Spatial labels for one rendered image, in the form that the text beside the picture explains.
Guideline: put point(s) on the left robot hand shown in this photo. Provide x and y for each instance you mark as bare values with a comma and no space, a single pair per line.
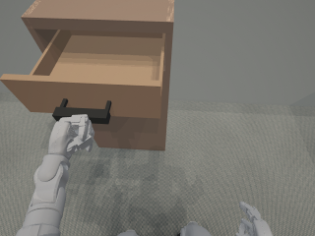
78,128

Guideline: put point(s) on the drawer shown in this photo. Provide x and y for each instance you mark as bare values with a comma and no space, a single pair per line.
91,67

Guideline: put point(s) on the right robot thigh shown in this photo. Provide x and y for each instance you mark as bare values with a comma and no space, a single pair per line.
194,230

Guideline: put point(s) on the robot right shin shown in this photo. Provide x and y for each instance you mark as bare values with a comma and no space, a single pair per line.
192,223

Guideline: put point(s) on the handle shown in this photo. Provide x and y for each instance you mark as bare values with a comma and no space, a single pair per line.
97,116

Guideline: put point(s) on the robot left forearm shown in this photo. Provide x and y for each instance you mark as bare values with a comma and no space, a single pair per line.
46,208

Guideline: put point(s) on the right robot hand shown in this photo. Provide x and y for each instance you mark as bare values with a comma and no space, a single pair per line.
258,227

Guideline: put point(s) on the cabinet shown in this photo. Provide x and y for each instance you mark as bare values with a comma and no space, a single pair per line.
45,17

